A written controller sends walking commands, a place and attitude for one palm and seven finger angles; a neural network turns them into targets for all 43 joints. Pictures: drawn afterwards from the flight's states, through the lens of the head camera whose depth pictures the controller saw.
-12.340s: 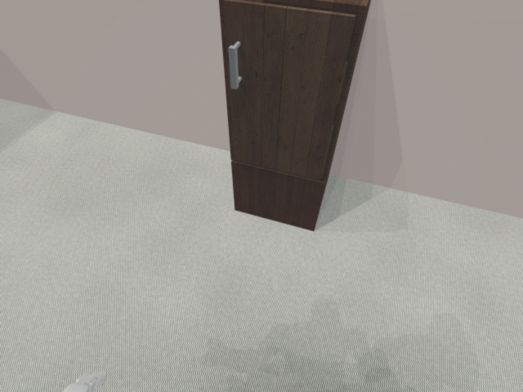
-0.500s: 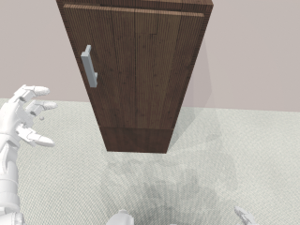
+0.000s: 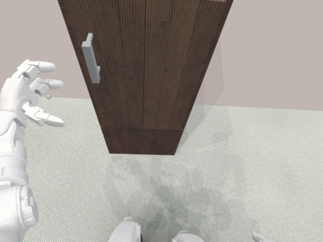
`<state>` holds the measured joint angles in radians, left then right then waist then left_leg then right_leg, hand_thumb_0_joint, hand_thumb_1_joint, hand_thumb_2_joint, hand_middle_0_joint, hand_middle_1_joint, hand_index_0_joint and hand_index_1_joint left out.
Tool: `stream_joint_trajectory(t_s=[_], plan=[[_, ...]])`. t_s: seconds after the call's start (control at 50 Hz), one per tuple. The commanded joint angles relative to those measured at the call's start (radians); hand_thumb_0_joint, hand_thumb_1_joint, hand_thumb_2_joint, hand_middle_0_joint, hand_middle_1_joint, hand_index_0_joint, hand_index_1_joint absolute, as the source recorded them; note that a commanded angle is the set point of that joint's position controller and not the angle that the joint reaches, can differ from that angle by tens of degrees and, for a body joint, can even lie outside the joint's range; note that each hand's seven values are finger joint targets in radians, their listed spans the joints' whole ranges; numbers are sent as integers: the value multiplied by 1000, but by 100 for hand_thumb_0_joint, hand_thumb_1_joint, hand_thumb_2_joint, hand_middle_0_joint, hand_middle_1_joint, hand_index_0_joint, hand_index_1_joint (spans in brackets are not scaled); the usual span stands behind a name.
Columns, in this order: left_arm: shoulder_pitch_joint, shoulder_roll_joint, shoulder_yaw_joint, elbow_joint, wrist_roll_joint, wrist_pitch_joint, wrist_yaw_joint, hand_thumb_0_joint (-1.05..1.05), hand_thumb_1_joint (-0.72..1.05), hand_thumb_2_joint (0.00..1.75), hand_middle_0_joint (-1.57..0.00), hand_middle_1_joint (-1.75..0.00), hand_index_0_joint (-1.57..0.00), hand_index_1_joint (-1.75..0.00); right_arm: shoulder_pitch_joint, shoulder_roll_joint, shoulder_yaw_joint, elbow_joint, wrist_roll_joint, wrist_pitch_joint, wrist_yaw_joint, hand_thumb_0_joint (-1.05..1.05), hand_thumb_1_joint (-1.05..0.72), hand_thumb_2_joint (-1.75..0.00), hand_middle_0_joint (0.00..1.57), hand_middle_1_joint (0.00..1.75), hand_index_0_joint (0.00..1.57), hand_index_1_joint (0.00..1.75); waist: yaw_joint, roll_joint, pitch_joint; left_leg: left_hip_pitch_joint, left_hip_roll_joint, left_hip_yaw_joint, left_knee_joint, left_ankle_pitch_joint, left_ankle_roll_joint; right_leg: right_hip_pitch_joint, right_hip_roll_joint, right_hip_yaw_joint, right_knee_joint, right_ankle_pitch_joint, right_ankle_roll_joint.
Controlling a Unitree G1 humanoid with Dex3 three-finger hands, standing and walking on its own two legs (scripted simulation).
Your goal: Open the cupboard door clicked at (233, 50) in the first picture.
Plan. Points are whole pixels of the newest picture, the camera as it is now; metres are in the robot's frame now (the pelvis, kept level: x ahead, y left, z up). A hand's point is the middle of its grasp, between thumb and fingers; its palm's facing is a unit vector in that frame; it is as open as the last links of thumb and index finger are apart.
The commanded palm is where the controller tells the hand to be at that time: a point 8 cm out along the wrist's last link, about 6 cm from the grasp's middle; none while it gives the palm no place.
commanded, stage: move the hooked fingers beside the handle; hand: left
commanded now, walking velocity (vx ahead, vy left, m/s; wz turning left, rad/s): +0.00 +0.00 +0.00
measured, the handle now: (93, 59) +0.58 +0.19 +0.08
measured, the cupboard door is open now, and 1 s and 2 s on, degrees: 0 0 0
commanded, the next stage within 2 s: slide the fingers in behind the handle in 1.40 s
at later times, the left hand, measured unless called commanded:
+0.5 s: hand (65, 72) +0.52 +0.25 +0.08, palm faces +0.01 -1.00 +0.01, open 14.0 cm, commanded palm +0.51 +0.30 +0.08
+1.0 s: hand (56, 70) +0.51 +0.27 +0.09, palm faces +0.03 -1.00 -0.01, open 14.0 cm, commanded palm +0.50 +0.30 +0.07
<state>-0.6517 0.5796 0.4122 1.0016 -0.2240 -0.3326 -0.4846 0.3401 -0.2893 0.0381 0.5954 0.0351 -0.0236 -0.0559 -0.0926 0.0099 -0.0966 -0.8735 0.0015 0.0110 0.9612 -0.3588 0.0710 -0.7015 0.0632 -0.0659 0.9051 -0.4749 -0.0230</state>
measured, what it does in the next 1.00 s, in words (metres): stands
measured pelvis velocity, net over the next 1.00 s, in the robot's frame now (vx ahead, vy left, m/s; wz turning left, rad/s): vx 0.02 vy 0.00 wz -0.04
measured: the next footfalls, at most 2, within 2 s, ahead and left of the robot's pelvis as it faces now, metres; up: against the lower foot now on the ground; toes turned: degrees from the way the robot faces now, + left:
none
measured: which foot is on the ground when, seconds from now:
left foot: down 0.00-1.00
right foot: down 0.00-1.00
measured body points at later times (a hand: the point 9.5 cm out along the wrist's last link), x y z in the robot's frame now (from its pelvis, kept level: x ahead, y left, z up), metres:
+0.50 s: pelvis +0.01 +0.00 -0.01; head +0.14 +0.04 +0.42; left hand +0.51 +0.31 +0.08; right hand -0.02 -0.28 -0.10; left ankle +0.06 +0.07 -0.68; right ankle -0.02 -0.11 -0.68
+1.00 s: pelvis +0.02 +0.00 -0.01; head +0.15 +0.04 +0.42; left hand +0.51 +0.33 +0.09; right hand +0.00 -0.28 -0.10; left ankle +0.06 +0.07 -0.68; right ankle -0.02 -0.11 -0.68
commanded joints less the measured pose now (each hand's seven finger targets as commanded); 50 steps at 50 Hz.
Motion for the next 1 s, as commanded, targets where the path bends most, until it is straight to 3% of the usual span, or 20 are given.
stream_joint_trajectory(t_s=[0.0, 0.02, 0.04, 0.12, 0.18, 0.24, 0.26, 0.36, 0.42, 0.44, 0.48, 0.56, 0.62, 0.66, 0.72, 0.78, 0.82, 0.86, 0.94, 0.98], plan=[[-438, 290, 50, -120, -2, -56, 8, 0, -50, 30, -30, -120, -30, -120, 111, -202, -72, -69, -1, -8, -11, 0, -90, -90, 20, 30, 20, 30, -23, 111, -353, 505, 44, -149, -120, 175, -36, -166, 0, 27, -110, 152, -14], [-453, 275, 35, -103, 2, -52, 10, 0, -50, 30, -30, -120, -30, -120, 114, -199, -71, -69, -1, -6, -8, 0, -90, -90, 20, 30, 20, 30, -27, 115, -358, 496, 41, -143, -114, 176, -35, -166, 0, 28, -108, 152, -11], [-459, 321, 76, -84, 2, -53, 18, 0, -50, 30, -30, -120, -30, -120, 124, -204, -71, -66, -4, 0, -9, 0, -90, -90, 20, 30, 20, 30, -19, 93, -360, 473, 40, -139, -103, 185, -32, -147, 1, 31, -105, 161, -14], [-562, 371, 79, -79, 44, -78, 44, 0, -50, 30, -30, -120, -30, -120, 143, -207, -67, -60, -9, 16, -6, 0, -90, -90, 20, 30, 20, 30, -32, 172, -385, 490, 47, -148, -94, 183, -40, -198, 2, 33, -85, 145, -13], [-608, 398, 94, -74, 58, -104, 59, 0, -50, 30, -30, -120, -30, -120, 163, -209, -68, -46, -15, 27, -5, 0, -90, -90, 20, 30, 20, 30, -43, 190, -425, 522, 54, -158, -78, 217, -43, -218, 8, 33, -76, 158, -14], [-645, 367, 67, -48, 56, -102, 53, 0, -50, 30, -30, -120, -30, -120, 183, -210, -68, -33, -17, 36, -3, 0, -90, -90, 20, 30, 20, 30, -64, 188, -445, 533, 56, -160, -65, 240, -40, -233, 12, 31, -75, 170, -13], [-656, 409, 93, -42, 63, -98, 52, 0, -50, 30, -30, -120, -30, -120, 193, -218, -71, -27, -17, 42, -5, 0, -90, -90, 20, 30, 20, 30, -61, 195, -471, 546, 59, -158, -58, 267, -42, -234, 12, 33, -72, 185, -11], [-677, 401, 63, 42, 78, -48, 39, 0, -50, 30, -30, -120, -30, -120, 218, -217, -64, -22, -17, 65, -4, 0, -90, -90, 20, 30, 20, 30, -79, 181, -430, 497, 58, -147, -43, 293, -36, -246, 16, 30, -74, 205, -6], [-668, 478, 116, 64, 90, -39, 51, 0, -50, 30, -30, -120, -30, -120, 238, -224, -64, -27, -21, 75, -3, 0, -90, -90, 20, 30, 20, 30, -74, 162, -433, 444, 55, -133, -30, 301, -29, -212, 18, 36, -74, 224, -5], [-691, 495, 129, 42, 91, -48, 57, 0, -50, 30, -30, -120, -30, -120, 243, -224, -63, -28, -25, 77, -4, 0, -90, -90, 20, 30, 20, 30, -72, 188, -451, 455, 54, -133, -20, 334, -31, -213, 19, 36, -62, 243, -9], [-721, 490, 117, 16, 102, -64, 63, 0, -50, 30, -30, -120, -30, -120, 249, -220, -64, -27, -27, 84, 1, 0, -90, -90, 20, 30, 20, 30, -77, 225, -480, 495, 58, -135, -10, 377, -36, -229, 22, 36, -58, 263, -7], [-751, 503, 123, 27, 108, -70, 65, 0, -50, 30, -30, -120, -30, -120, 264, -224, -65, -18, -31, 94, 6, 0, -90, -90, 20, 30, 20, 30, -95, 231, -504, 520, 65, -142, 5, 412, -37, -248, 28, 33, -54, 278, -6], [-721, 459, 87, 73, 108, -40, 50, 0, -50, 30, -30, -120, -30, -120, 270, -220, -62, -18, -28, 104, 8, 0, -90, -90, 20, 30, 20, 30, -101, 214, -478, 487, 61, -132, 5, 386, -31, -244, 28, 34, -63, 277, -2], [-651, 510, 133, 84, 110, -27, 42, 0, -50, 30, -30, -120, -30, -120, 275, -226, -66, -27, -28, 105, 7, 0, -90, -90, 20, 30, 20, 30, -74, 218, -510, 492, 59, -126, 6, 428, -33, -213, 29, 32, -56, 313, -6], [-616, 519, 146, 40, 101, -22, 32, 0, -50, 30, -30, -120, -30, -120, 270, -220, -66, -44, -29, 112, 11, 0, -90, -90, 20, 30, 20, 30, -59, 209, -524, 467, 52, -109, 8, 449, -28, -158, 30, 38, -57, 362, -1], [-637, 528, 161, -22, 87, -46, 34, 0, -50, 30, -30, -120, -30, -120, 261, -219, -68, -49, -29, 111, 15, 0, -90, -90, 20, 30, 20, 30, -61, 218, -537, 479, 53, -107, 13, 463, -28, -149, 35, 39, -54, 382, -1], [-667, 548, 177, -25, 85, -61, 38, 0, -50, 30, -30, -120, -30, -120, 256, -222, -70, -44, -28, 107, 15, 0, -90, -90, 20, 30, 20, 30, -75, 200, -503, 452, 54, -105, 12, 416, -25, -151, 37, 43, -60, 355, -1], [-680, 546, 183, -55, 82, -84, 40, 0, -50, 30, -30, -120, -30, -120, 254, -220, -75, -39, -27, 105, 15, 0, -90, -90, 20, 30, 20, 30, -69, 237, -532, 505, 55, -111, 13, 444, -30, -165, 39, 41, -59, 356, -6], [-657, 401, 80, -64, 65, -88, 20, 0, -50, 30, -30, -120, -30, -120, 242, -203, -71, -27, -24, 114, 20, 0, -90, -90, 20, 30, 20, 30, -81, 284, -512, 599, 60, -129, 4, 483, -38, -228, 42, 28, -73, 328, -11], [-620, 390, 64, 31, 63, -50, 6, 0, -50, 30, -30, -120, -30, -120, 237, -212, -68, -22, -19, 121, 18, 0, -90, -90, 20, 30, 20, 30, -93, 204, -435, 531, 59, -130, -10, 390, -33, -240, 40, 23, -88, 282, -5]])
